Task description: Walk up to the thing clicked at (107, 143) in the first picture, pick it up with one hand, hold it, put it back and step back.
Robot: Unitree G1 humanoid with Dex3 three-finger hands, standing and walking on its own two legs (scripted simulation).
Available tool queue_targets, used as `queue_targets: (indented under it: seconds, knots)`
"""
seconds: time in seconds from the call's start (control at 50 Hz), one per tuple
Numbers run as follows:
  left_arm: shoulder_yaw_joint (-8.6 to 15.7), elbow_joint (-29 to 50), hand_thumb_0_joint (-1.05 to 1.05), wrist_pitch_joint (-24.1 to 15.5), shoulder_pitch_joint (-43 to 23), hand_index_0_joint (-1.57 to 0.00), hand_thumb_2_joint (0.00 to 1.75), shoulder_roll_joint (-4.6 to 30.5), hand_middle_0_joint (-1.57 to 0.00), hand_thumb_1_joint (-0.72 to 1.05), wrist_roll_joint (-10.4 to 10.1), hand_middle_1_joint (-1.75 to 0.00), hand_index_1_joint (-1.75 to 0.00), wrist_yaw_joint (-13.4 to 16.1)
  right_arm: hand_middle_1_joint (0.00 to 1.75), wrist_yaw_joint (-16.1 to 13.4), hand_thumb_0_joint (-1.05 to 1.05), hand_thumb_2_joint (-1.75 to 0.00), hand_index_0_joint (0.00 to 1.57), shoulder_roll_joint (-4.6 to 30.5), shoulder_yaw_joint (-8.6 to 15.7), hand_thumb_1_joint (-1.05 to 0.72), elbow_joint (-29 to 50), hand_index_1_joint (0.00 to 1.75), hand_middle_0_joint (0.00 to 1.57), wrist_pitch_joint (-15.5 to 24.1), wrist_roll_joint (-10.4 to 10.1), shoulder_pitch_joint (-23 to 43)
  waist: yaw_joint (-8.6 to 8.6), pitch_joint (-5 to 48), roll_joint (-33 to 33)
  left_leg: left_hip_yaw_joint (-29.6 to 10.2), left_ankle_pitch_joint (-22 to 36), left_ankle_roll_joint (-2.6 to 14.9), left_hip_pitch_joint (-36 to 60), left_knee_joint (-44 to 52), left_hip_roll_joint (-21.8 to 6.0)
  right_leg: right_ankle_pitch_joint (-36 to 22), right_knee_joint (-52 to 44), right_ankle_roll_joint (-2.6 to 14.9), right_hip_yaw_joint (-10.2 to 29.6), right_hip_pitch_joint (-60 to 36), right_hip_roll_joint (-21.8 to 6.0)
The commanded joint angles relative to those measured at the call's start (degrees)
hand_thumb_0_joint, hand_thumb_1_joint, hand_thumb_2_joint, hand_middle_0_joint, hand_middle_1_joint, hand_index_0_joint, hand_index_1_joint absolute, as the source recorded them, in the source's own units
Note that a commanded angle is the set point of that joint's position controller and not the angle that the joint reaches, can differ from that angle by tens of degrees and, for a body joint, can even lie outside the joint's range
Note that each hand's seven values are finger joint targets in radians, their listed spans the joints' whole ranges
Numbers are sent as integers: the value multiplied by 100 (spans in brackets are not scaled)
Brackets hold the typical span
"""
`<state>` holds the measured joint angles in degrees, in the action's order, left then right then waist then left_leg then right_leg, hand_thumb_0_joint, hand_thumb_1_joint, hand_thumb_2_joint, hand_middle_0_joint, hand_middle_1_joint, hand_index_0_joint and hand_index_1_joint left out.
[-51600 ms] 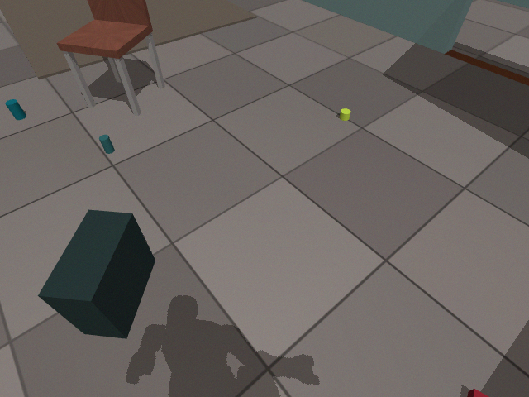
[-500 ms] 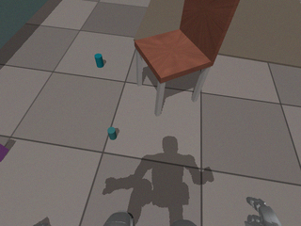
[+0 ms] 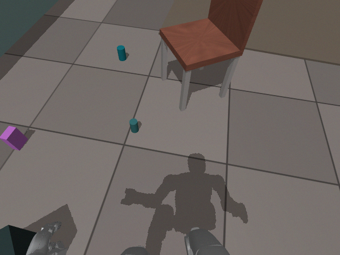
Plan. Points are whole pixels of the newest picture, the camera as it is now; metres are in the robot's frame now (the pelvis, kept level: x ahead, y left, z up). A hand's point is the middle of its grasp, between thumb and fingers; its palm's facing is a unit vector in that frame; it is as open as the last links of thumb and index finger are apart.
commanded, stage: step back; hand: left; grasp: from above
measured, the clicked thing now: (134, 125) +0.92 +0.21 -0.71
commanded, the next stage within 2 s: stand in 1.36 s
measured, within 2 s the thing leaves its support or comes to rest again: neither
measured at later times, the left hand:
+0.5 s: hand out of the picture -0.07 +0.26 -0.14, palm faces +0.01 -0.91 -0.41, open 7.4 cm
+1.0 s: hand out of the picture -0.06 +0.24 -0.13, palm faces +0.02 -0.92 -0.39, open 7.4 cm
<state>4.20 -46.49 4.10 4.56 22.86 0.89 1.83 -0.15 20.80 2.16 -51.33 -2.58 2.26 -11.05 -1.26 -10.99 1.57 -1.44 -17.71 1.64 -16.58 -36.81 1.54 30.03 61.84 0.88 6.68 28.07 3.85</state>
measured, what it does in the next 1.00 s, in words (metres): walks backwards: right foot, then left foot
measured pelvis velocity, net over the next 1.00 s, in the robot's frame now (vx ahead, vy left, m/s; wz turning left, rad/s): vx -0.11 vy -0.03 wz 0.00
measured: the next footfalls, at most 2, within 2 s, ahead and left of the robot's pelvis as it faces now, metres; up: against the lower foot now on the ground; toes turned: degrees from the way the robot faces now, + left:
right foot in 0.22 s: -0.09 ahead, -0.14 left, +0.00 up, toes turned -2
left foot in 0.52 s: -0.09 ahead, +0.10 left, +0.00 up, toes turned -2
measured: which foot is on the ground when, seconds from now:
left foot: down 0.00-0.26, up 0.28-0.50, down 0.52-0.82, up 0.84-1.00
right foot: up 0.00-0.20, down 0.22-0.56, up 0.58-0.78, down 0.80-1.00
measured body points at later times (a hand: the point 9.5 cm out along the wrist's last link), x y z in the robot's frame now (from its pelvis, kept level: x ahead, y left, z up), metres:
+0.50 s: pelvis -0.14 -0.02 +0.00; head -0.12 -0.03 +0.45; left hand -0.07 +0.30 -0.11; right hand -0.08 -0.34 -0.13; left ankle -0.13 +0.11 -0.72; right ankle -0.13 -0.14 -0.72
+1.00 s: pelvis -0.11 -0.03 +0.01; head -0.10 -0.04 +0.46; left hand -0.06 +0.28 -0.10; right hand -0.04 -0.35 -0.12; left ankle -0.08 +0.10 -0.69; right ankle -0.13 -0.14 -0.72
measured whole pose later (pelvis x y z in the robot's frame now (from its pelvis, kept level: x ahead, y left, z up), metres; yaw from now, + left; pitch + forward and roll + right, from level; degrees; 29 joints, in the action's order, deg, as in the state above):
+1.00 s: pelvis -0.11 -0.03 +0.01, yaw +0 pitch -3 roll +0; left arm 3.6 -56.0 -3.0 12.9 19.9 2.2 -0.5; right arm 0.6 22.9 3.5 -56.6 0.1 1.7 -12.5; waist 1.5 -4.4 -2.3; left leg -3.4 -24.2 -0.4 -22.8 -48.3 0.1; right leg 18.0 30.6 1.3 -2.3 10.1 0.0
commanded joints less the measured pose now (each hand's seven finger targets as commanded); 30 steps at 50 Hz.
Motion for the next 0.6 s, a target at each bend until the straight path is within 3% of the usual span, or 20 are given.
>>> queue_targets:
  seconds: [0.0,0.04,0.1,0.14,0.18,0.2,0.22,0.24,0.26,0.28,0.3,0.34,0.42,0.44,0.48,0.5,0.52,0.54,0.56,0.58]
  knots:
    - [298,239,0,-114,590,-20,90,1050,-20,90,-47,-30,-30,22,30,-180,0,-90,20,1534,412,-90,619,30,20,230,-16,554,356,1151,-892,-1259,3104,1175,261,1079,-1588,54,1030,-38,236,-194,48]
    - [279,300,0,-147,465,-20,90,935,-20,90,2,-30,-30,-6,30,-165,0,-90,20,1411,391,-90,615,30,20,193,-2,314,159,1135,-895,-1236,3111,1219,640,1011,-1518,142,279,-202,67,-155,9]
    - [248,300,0,-258,411,-20,90,941,-20,90,41,-30,-30,-47,30,-157,0,-90,20,1546,448,-90,531,30,20,190,-7,-21,-58,1576,-1000,-1316,2473,1239,1386,904,-1609,54,-1277,-221,-291,-344,-216]
    - [244,78,0,-332,670,-20,90,883,-20,90,45,-30,-30,-75,30,-125,0,-90,20,1632,450,-90,530,30,20,134,-18,136,49,1681,-1222,-1252,1873,1066,1038,823,-1543,-327,-2661,-87,-492,-1087,-253]
    - [270,-292,0,-402,1167,-20,90,907,-20,90,118,-30,-30,-80,30,-81,0,-90,20,1617,422,-90,532,30,20,44,-57,332,315,1670,-1120,-897,1121,694,190,529,-1290,-1171,-4045,138,-668,-2131,-179]
    - [384,-299,0,-452,1217,-20,90,1216,-20,90,187,-30,-30,-75,30,-57,0,-90,20,1256,317,-90,571,30,20,48,-79,283,295,1515,-323,-635,183,328,-843,-151,-824,-835,-4175,301,590,-2495,-803]
    - [512,-138,0,-464,977,-20,90,1791,-20,90,190,-30,-30,-86,30,-81,0,-90,20,996,243,-90,751,30,20,85,-103,505,381,1151,939,-305,-1147,-67,-1783,-767,139,-356,-4527,813,2157,-2032,-1979]
    - [551,-28,0,-459,540,-20,90,2118,-20,90,205,-30,-30,-77,30,-162,0,-90,20,1258,356,-90,671,30,20,67,-71,743,543,872,1069,-818,-1599,-224,-1082,-1789,-16,-108,-4735,1538,2788,-521,-2822]
    - [471,54,0,-496,330,-20,90,1807,-20,90,160,-30,-30,-76,30,-137,0,-90,20,1414,397,-90,573,30,20,70,-110,690,341,595,498,-1017,-1212,-225,-930,-2217,-8,-371,-4580,1418,2237,-271,-2501]
    - [394,69,0,-524,31,-20,90,1530,-20,90,132,-30,-30,-55,30,-122,0,-90,20,1327,385,-90,413,30,20,108,-156,448,172,562,162,-984,-878,-194,-1112,-2404,243,-1352,-4201,1127,1384,-696,-2020]
    - [371,43,0,-540,-76,-20,90,1405,-20,90,162,-30,-30,-42,30,-115,0,-90,20,1237,343,-90,312,30,20,135,-176,276,69,635,343,-818,-691,-196,-1156,-2426,314,-1776,-4069,944,913,-921,-1752]
    - [389,2,0,-584,205,-20,90,1370,-20,90,167,-30,-30,-66,30,-86,0,-90,20,1273,324,-90,243,30,20,200,-136,168,225,859,647,-601,-677,-271,-967,-2172,205,-1484,-4001,900,738,-1218,-1618]
    - [418,-152,0,-572,566,-20,90,1433,-20,90,215,-30,-30,-134,30,32,0,-90,20,1152,308,-90,230,30,20,303,-41,423,544,687,813,-206,-1150,-290,-835,-398,-33,385,-4265,953,999,-1645,-1767]
    - [397,-166,0,-550,488,-20,90,1472,-20,90,201,-30,-30,-160,30,53,0,-90,20,1144,326,-90,178,30,20,334,-34,376,480,636,909,23,-1257,-258,-441,-10,-36,522,-4335,969,989,-1330,-1825]
    - [292,-149,0,-472,318,-20,90,1406,-20,90,164,-30,-30,-201,30,56,0,-90,20,1132,396,-90,-90,30,20,408,-60,-91,185,702,690,191,-485,-89,765,1244,69,416,-3961,748,613,-784,-1585]
    - [184,-177,0,-446,456,-20,90,1169,-20,90,151,-30,-30,-210,30,27,0,-90,20,1232,461,-90,-205,30,20,455,-24,-339,45,843,244,-221,-347,3,1427,1604,-79,119,-3352,555,262,-391,-1317]
    - [70,-149,0,-454,373,-20,90,795,-20,90,49,-30,-30,-235,30,4,0,-90,20,1609,527,-90,-194,30,20,494,29,-388,-41,909,-1000,-2394,-1821,460,1561,2146,-1223,103,-2397,95,-314,517,-657]
    - [224,-220,0,-451,66,-20,90,1157,-20,90,24,-30,-30,-190,30,23,0,-90,20,2012,588,-90,-152,30,20,489,3,-372,-158,728,-1004,-3376,-3405,1120,456,2709,-2044,326,-1370,45,-592,205,-486]
    - [247,-229,0,-464,175,-20,90,1276,-20,90,56,-30,-30,-203,30,24,0,-90,20,1917,562,-90,-43,30,20,544,15,-85,6,460,-640,-3237,-3129,1195,137,2717,-2031,69,-1017,65,-184,42,-621]
    - [219,-316,0,-489,295,-20,90,1156,-20,90,18,-30,-30,-237,30,2,0,-90,20,1579,450,-90,-30,30,20,593,22,74,140,476,-354,-2682,-2321,999,335,2510,-1680,-280,-1058,54,-85,28,-670]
